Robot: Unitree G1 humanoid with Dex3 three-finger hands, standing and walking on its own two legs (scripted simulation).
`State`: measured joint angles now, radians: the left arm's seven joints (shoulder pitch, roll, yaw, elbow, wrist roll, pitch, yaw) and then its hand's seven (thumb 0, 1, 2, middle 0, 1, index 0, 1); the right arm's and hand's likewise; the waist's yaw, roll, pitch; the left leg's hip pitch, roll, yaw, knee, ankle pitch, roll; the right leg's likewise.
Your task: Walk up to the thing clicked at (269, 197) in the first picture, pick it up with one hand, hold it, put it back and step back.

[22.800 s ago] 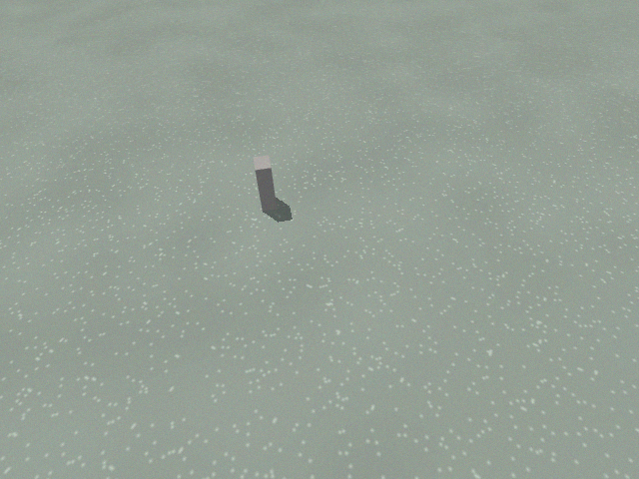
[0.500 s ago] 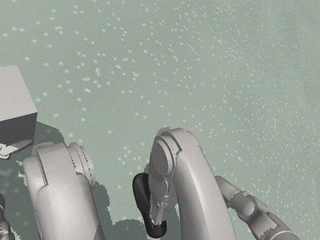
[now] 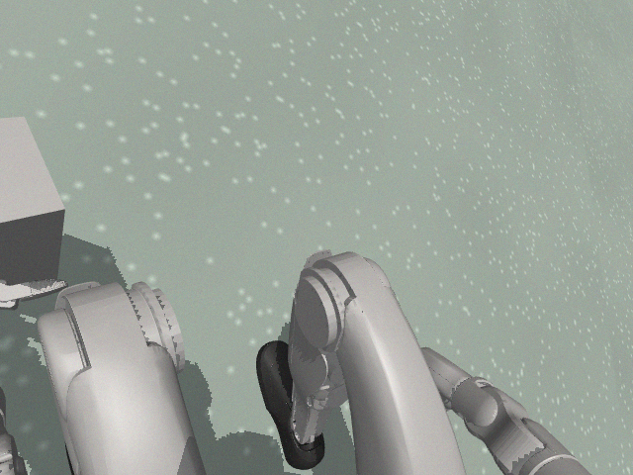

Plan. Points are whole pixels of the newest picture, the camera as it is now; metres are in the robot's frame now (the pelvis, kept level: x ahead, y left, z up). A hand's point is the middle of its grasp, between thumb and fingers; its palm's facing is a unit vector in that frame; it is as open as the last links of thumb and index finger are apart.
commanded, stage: withdraw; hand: left
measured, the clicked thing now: (6, 226) +0.41 +0.26 -0.16
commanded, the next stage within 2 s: rise in 0.36 s
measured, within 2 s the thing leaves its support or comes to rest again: rests again in 0.54 s
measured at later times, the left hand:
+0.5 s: hand out of the picture +0.40 +0.35 -0.05, palm faces +0.35 -0.93 -0.12, open 16.6 cm
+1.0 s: hand out of the picture +0.27 +0.32 +0.11, palm faces +0.29 -0.86 -0.42, open 17.4 cm
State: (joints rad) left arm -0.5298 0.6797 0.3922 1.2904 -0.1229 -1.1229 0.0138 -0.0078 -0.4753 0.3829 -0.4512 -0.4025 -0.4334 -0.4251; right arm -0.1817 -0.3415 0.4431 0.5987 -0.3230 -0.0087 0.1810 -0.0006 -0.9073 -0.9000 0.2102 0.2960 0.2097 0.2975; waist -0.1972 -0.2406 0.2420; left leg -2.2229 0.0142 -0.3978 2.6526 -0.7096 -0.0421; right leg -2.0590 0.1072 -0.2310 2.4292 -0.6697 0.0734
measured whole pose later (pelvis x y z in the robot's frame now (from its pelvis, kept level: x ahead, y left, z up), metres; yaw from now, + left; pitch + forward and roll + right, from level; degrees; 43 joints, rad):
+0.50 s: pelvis +0.00 +0.00 +0.03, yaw +3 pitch +22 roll -15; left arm -0.55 0.70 0.44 0.98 -0.11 -0.75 -0.13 -0.02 -0.43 0.08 -0.17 -0.08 -0.15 -0.09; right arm -0.05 -0.33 0.28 0.59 -0.18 0.07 0.13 0.00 -0.89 -0.90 0.21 0.30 0.21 0.30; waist -0.15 -0.10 0.07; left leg -2.26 0.03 -0.29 2.53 -0.69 -0.01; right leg -2.09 0.07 -0.17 2.36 -0.69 0.07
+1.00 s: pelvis +0.02 -0.02 +0.20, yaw +12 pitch +31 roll -5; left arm -0.10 0.44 0.25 0.41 0.03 -0.04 0.04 -0.02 -0.53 0.06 -0.06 -0.05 -0.06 -0.06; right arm 0.10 -0.24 0.01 0.52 0.05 0.15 -0.03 0.01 -0.90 -0.90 0.21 0.30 0.21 0.30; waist -0.04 0.01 -0.15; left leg -1.83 0.06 -0.10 1.92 -0.64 -0.02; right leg -1.76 0.02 -0.05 1.87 -0.66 0.02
